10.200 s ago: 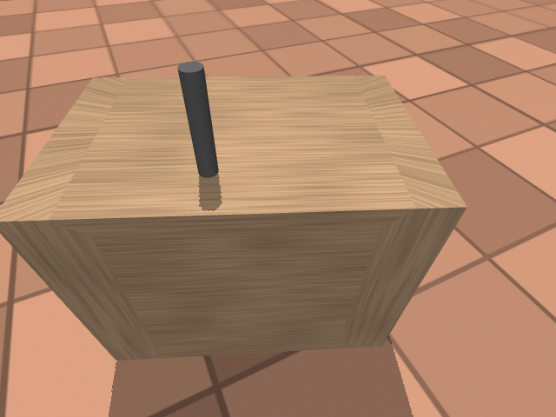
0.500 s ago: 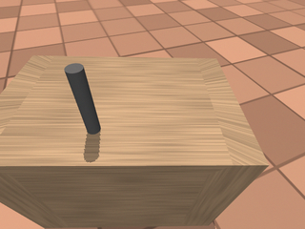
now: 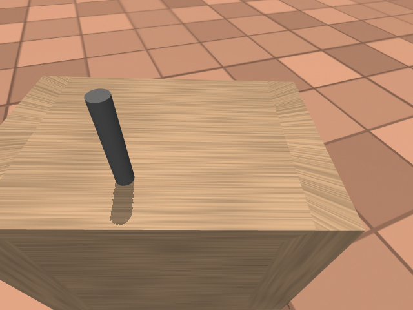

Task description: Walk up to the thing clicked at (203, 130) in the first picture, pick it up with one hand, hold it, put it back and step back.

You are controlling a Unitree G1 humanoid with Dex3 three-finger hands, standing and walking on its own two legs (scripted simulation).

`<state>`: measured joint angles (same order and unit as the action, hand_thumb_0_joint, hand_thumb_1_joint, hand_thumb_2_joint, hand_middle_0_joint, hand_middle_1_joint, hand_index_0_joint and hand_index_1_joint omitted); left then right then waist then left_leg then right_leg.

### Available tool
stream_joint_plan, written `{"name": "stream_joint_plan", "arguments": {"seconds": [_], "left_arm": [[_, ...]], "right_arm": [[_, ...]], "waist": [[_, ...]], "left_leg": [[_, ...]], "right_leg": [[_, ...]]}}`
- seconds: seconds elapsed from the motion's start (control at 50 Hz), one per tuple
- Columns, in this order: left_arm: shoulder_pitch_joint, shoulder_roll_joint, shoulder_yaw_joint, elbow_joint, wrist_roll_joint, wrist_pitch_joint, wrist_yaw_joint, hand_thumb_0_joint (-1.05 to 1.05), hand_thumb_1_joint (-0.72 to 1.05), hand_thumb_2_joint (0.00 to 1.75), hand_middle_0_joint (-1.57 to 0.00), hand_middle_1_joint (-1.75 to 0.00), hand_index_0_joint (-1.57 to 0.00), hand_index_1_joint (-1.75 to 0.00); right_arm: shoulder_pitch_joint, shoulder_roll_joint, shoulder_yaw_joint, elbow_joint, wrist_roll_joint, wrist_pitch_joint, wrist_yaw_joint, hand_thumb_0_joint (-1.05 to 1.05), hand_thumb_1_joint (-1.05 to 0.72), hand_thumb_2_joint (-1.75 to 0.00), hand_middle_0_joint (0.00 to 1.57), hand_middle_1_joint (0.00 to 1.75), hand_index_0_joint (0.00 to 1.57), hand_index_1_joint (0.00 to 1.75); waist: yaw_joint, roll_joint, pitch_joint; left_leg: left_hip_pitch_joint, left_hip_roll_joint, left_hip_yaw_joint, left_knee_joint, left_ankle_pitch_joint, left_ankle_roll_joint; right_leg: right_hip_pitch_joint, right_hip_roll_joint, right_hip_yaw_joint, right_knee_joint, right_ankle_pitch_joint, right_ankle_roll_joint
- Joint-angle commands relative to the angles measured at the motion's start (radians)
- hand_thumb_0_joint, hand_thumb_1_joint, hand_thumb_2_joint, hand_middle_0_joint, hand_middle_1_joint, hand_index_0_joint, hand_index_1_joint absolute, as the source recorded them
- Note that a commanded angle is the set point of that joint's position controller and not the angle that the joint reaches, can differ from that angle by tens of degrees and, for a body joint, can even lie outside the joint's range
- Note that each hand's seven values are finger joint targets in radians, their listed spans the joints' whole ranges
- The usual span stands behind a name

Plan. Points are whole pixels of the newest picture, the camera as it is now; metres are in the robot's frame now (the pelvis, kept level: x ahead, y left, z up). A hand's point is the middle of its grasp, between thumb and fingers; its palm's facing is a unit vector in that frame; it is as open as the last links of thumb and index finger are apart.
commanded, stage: stand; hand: left
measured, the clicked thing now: (113, 143) +0.45 +0.21 +0.09
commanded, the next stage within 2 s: rise first in 0.24 s
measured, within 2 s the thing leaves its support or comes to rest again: neither
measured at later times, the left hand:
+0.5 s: hand out of the picture +0.13 +0.24 -0.15, palm faces +0.15 -0.94 -0.30, open 9.0 cm
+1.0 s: hand (63, 297) +0.18 +0.25 -0.02, palm faces +0.35 -0.87 -0.36, open 17.0 cm
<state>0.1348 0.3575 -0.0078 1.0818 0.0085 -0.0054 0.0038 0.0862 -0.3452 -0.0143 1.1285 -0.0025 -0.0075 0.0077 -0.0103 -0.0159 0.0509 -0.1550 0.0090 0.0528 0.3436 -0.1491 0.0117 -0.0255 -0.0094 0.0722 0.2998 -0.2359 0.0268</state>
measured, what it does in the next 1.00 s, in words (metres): stands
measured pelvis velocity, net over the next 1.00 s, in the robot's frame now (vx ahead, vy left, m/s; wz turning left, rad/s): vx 0.00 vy -0.02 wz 0.04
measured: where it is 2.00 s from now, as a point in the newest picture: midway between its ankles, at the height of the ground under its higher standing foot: outside the picture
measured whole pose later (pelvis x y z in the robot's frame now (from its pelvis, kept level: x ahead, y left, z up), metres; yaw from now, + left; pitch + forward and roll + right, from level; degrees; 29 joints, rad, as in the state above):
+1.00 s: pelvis +0.00 -0.02 +0.00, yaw +2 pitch -1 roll +0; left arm 0.34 0.30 0.19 0.23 -0.05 -0.07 0.08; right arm 0.26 -0.24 -0.06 0.56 0.04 -0.07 -0.07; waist 0.04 0.03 0.00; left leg -0.21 0.01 0.01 0.40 -0.17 -0.01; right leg -0.08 0.00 0.02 0.39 -0.29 0.00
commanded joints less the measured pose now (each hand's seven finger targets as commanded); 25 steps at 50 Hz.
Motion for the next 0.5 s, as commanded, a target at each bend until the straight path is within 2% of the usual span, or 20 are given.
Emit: {"name": "stream_joint_plan", "arguments": {"seconds": [0.0, 0.02, 0.12, 0.18, 0.22, 0.26, 0.3, 0.32, 0.34, 0.36, 0.38, 0.4, 0.42, 0.46, 0.48], "left_arm": [[-0.008, 0.205, 0.043, -0.044, 0.005, -0.02, 0.011, 0.0, 0.9, 0.9, -0.2, -0.3, -0.2, -0.3], [-0.016, 0.211, 0.045, -0.048, 0.006, -0.022, 0.011, 0.0, 0.9, 0.9, -0.2, -0.3, -0.2, -0.3], [-0.013, 0.209, 0.045, -0.047, 0.005, -0.021, 0.008, 0.0, 0.9, 0.9, -0.2, -0.3, -0.2, -0.3], [-0.018, 0.213, 0.046, -0.048, 0.004, -0.023, 0.009, 0.0, 0.9, 0.9, -0.2, -0.3, -0.2, -0.3], [-0.015, 0.212, 0.048, -0.049, 0.005, -0.022, 0.01, 0.0, 0.9, 0.9, -0.2, -0.3, -0.2, -0.3], [-0.011, 0.206, 0.045, -0.048, 0.005, -0.023, 0.008, 0.0, 0.9, 0.9, -0.2, -0.3, -0.2, -0.3], [-0.012, 0.212, 0.047, -0.045, 0.002, -0.022, 0.009, 0.0, 0.9, 0.9, -0.2, -0.3, -0.2, -0.3], [-0.01, 0.207, 0.047, -0.046, 0.002, -0.022, 0.008, 0.0, 0.82, 0.82, -0.12, -0.22, -0.12, -0.22], [-0.361, 0.024, 0.013, -0.397, -0.072, -0.104, 0.016, 0.0, 0.74, 0.74, -0.04, -0.14, -0.04, -0.14], [-0.399, 0.089, 0.024, -0.417, -0.107, -0.141, 0.043, 0.0, 0.66, 0.66, -0.07, -0.06, -0.05, -0.08], [-0.283, 0.164, 0.067, -0.318, -0.101, -0.139, 0.059, 0.0, 0.58, 0.58, -0.07, -0.06, -0.04, -0.09], [-0.183, 0.216, 0.13, -0.24, -0.101, -0.13, 0.064, 0.0, 0.5, 0.5, -0.08, -0.06, -0.06, -0.08], [-0.176, 0.234, 0.177, -0.286, -0.101, -0.118, 0.071, 0.0, 0.42, 0.42, -0.09, -0.07, -0.07, -0.09], [-0.13, 0.197, 0.171, -0.355, -0.091, -0.126, 0.081, 0.0, 0.29, 0.28, -0.07, -0.07, -0.07, -0.07], [-0.05, 0.2, 0.199, -0.345, -0.078, -0.12, 0.086, 0.0, 0.25, 0.26, -0.07, -0.07, -0.07, -0.07]], "right_arm": [[-0.04, -0.227, -0.042, -0.054, -0.003, -0.02, -0.013, 0.0, -0.9, -0.9, 0.2, 0.3, 0.2, 0.3], [-0.044, -0.224, -0.044, -0.057, -0.004, -0.02, -0.013, 0.0, -0.9, -0.9, 0.2, 0.3, 0.2, 0.3], [-0.042, -0.22, -0.043, -0.056, -0.002, -0.022, -0.01, 0.0, -0.9, -0.9, 0.2, 0.3, 0.2, 0.3], [-0.044, -0.216, -0.043, -0.056, -0.002, -0.021, -0.009, 0.0, -0.9, -0.9, 0.2, 0.3, 0.2, 0.3], [-0.039, -0.22, -0.044, -0.056, -0.002, -0.02, -0.01, 0.0, -0.9, -0.9, 0.2, 0.3, 0.2, 0.3], [-0.038, -0.219, -0.042, -0.057, -0.003, -0.023, -0.011, 0.0, -0.9, -0.9, 0.2, 0.3, 0.2, 0.3], [-0.038, -0.219, -0.042, -0.056, -0.002, -0.023, -0.011, 0.0, -0.9, -0.9, 0.2, 0.3, 0.2, 0.3], [-0.037, -0.22, -0.042, -0.055, -0.003, -0.023, -0.011, 0.0, -0.82, -0.82, 0.12, 0.22, 0.12, 0.22], [-0.388, -0.047, 0.006, -0.406, 0.096, -0.14, -0.025, 0.0, -0.74, -0.74, 0.05, 0.14, 0.05, 0.14], [-0.318, -0.088, 0.003, -0.457, 0.108, -0.162, -0.04, 0.0, -0.66, -0.66, 0.04, 0.06, 0.05, 0.06], [-0.205, -0.178, -0.052, -0.324, 0.101, -0.152, -0.059, 0.0, -0.58, -0.58, 0.04, 0.05, 0.05, 0.05], [-0.147, -0.206, -0.095, -0.255, 0.095, -0.137, -0.061, 0.0, -0.5, -0.5, 0.04, 0.05, 0.05, 0.05], [-0.134, -0.214, -0.123, -0.245, 0.095, -0.133, -0.069, 0.0, -0.42, -0.42, 0.05, 0.05, 0.05, 0.05], [-0.115, -0.186, -0.128, -0.337, 0.083, -0.15, -0.083, 0.0, -0.27, -0.26, 0.05, 0.05, 0.05, 0.05], [-0.03, -0.191, -0.154, -0.348, 0.074, -0.146, -0.086, 0.0, -0.23, -0.23, 0.05, 0.05, 0.05, 0.05]], "waist": [[-0.001, 0.023, -0.054], [-0.001, 0.014, -0.069], [-0.003, 0.011, -0.046], [-0.005, 0.005, -0.062], [-0.004, 0.019, -0.064], [-0.001, 0.018, -0.082], [-0.003, 0.022, -0.071], [0.0, 0.028, -0.076], [-0.024, 0.042, -0.1], [0.013, -0.037, -0.124], [-0.024, 0.03, -0.076], [0.014, 0.061, -0.055], [0.017, 0.077, -0.167], [0.017, 0.056, -0.317], [0.012, 0.041, -0.329]], "left_leg": [[0.103, 0.128, -0.118, -0.04, 0.122, 0.016], [0.12, 0.127, -0.114, -0.033, 0.147, 0.017], [0.107, 0.124, -0.121, -0.05, 0.092, 0.013], [0.121, 0.128, -0.12, -0.038, 0.131, 0.017], [0.114, 0.127, -0.121, -0.044, 0.111, 0.019], [0.128, 0.13, -0.119, -0.039, 0.152, 0.021], [0.118, 0.128, -0.12, -0.042, 0.143, 0.015], [0.122, 0.129, -0.119, -0.041, 0.144, 0.018], [-0.047, 0.008, -0.019, 0.059, 0.064, -0.01], [0.018, 0.021, -0.036, 0.015, -0.023, -0.013], [0.015, 0.017, -0.025, 0.004, -0.051, -0.016], [-0.038, 0.018, -0.009, 0.031, -0.033, -0.022], [-0.001, 0.017, -0.005, 0.058, 0.049, -0.027], [0.06, 0.02, -0.011, 0.098, 0.2, -0.023], [0.063, 0.023, -0.016, 0.105, 0.233, -0.017]], "right_leg": [[-0.114, -0.113, 0.053, -0.057, 0.145, -0.042], [-0.112, -0.114, 0.054, -0.051, 0.17, -0.044], [-0.135, -0.109, 0.055, -0.059, 0.124, -0.047], [-0.129, -0.113, 0.056, -0.054, 0.148, -0.048], [-0.119, -0.111, 0.053, -0.056, 0.138, -0.046], [-0.111, -0.112, 0.052, -0.047, 0.164, -0.045], [-0.112, -0.11, 0.053, -0.049, 0.149, -0.045], [-0.107, -0.112, 0.053, -0.048, 0.156, -0.046], [-0.242, 0.024, -0.075, 0.067, 0.107, -0.032], [-0.178, 0.021, -0.08, 0.042, 0.022, -0.034], [-0.224, 0.023, -0.076, 0.04, 0.014, -0.04], [-0.22, 0.026, -0.079, 0.061, 0.017, -0.04], [-0.208, 0.026, -0.078, 0.086, 0.084, -0.043], [-0.161, 0.025, -0.074, 0.123, 0.227, -0.035], [-0.163, 0.03, -0.074, 0.123, 0.259, -0.03]]}}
